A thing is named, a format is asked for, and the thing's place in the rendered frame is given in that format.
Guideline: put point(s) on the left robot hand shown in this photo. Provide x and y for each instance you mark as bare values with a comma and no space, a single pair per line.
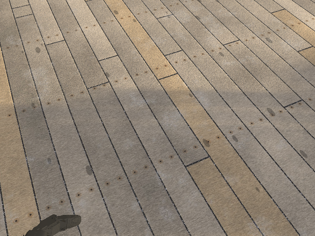
53,224

